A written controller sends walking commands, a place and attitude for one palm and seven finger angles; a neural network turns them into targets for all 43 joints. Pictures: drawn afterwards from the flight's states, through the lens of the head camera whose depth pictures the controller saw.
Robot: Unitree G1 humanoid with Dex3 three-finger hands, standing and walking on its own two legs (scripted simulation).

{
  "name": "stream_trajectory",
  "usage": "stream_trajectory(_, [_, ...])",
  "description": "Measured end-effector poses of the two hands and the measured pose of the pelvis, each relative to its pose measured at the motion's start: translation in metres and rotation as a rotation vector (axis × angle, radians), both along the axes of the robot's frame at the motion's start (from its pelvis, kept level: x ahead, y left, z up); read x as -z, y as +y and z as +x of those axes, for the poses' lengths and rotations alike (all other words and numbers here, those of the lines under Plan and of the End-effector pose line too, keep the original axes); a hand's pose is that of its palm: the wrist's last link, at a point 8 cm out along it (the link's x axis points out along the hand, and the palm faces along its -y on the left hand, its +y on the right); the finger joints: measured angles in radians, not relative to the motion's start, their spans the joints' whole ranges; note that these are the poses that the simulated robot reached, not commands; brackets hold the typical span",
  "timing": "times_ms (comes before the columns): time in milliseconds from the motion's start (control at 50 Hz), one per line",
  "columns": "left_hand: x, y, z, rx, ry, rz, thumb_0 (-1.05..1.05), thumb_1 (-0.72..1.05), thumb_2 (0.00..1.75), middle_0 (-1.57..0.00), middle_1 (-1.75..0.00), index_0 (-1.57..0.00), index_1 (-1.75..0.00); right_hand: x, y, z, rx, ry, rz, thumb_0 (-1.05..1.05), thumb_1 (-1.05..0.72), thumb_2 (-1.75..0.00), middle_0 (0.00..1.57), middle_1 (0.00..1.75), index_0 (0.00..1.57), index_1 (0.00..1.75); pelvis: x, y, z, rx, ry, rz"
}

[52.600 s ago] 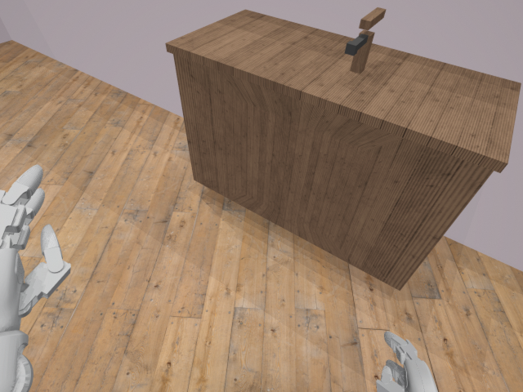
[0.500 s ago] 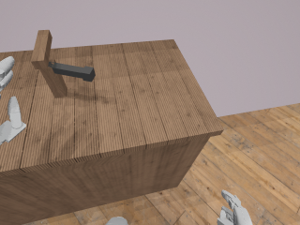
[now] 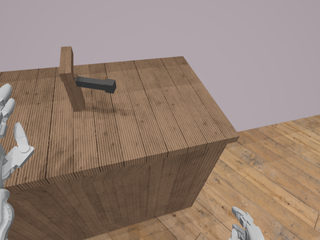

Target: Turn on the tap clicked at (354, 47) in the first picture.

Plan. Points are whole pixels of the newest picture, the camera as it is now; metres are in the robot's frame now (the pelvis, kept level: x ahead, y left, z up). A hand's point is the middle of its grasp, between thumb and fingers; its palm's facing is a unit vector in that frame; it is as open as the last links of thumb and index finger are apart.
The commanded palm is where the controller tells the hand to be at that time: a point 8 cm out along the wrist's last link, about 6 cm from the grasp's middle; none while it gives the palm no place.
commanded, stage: come to a stop and stand still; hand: left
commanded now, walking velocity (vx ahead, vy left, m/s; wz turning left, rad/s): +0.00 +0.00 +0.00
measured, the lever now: (110, 86) +0.47 +0.20 +0.12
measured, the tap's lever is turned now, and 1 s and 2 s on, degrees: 66 66 66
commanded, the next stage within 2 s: look again from close up in 1.04 s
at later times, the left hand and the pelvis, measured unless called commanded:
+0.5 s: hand (43, 137) +0.25 +0.27 +0.16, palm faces +0.40 -0.85 -0.35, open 7.4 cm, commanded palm +0.19 +0.30 +0.18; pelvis +0.03 +0.02 +0.00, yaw +1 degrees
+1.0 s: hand (52, 135) +0.26 +0.25 +0.16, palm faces +0.41 -0.83 -0.37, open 7.4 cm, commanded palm +0.20 +0.28 +0.18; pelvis +0.05 +0.00 +0.01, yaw +1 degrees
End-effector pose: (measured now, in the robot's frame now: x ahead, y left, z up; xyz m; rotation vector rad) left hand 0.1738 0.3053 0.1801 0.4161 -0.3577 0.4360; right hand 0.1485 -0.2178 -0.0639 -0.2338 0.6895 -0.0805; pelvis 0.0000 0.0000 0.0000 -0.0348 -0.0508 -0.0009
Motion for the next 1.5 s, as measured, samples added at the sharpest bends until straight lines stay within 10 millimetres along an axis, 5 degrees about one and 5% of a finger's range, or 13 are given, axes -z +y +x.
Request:
stream_trajectory(140, [0.019, -0.007, 0.003, 0.062, 0.079, -0.028, 0.01, 0.89, 0.90, -0.21, -0.30, -0.21, -0.30, -0.002, 0.017, 0.007, -0.025, -0.009, 0.011, 0.01, -0.90, -0.90, 0.21, 0.30, 0.20, 0.30, -0.001, 0.010, 0.001, -0.008, -0.002, -0.003])
stream_trajectory(320, [0.001, 0.010, 0.014, 0.032, 0.034, 0.038, 0.01, 0.89, 0.90, -0.21, -0.30, -0.21, -0.30, -0.006, 0.024, 0.029, -0.042, -0.010, -0.003, 0.01, -0.90, -0.90, 0.21, 0.30, 0.20, 0.30, -0.003, 0.016, 0.015, -0.013, 0.016, -0.002])
stream_trajectory(560, [0.010, -0.001, 0.045, 0.062, 0.111, 0.013, 0.01, 0.89, 0.90, -0.21, -0.30, -0.21, -0.30, -0.005, 0.020, 0.063, -0.025, 0.000, 0.012, 0.01, -0.90, -0.90, 0.21, 0.30, 0.20, 0.30, -0.005, 0.014, 0.040, -0.014, 0.033, 0.005])
stream_trajectory(760, [-0.002, -0.007, 0.048, 0.054, 0.100, 0.046, 0.01, 0.89, 0.90, -0.21, -0.30, -0.21, -0.30, -0.005, 0.009, 0.079, -0.014, 0.003, 0.008, 0.01, -0.90, -0.90, 0.21, 0.30, 0.20, 0.30, -0.005, 0.007, 0.051, -0.019, 0.037, 0.007])
stream_trajectory(1500, [0.004, -0.016, 0.035, 0.029, 0.138, 0.004, 0.01, 0.89, 0.90, -0.21, -0.30, -0.21, -0.30, 0.000, -0.003, 0.060, 0.011, 0.040, 0.009, 0.01, -0.90, -0.90, 0.21, 0.30, 0.20, 0.30, -0.007, -0.002, 0.042, -0.024, 0.028, 0.010])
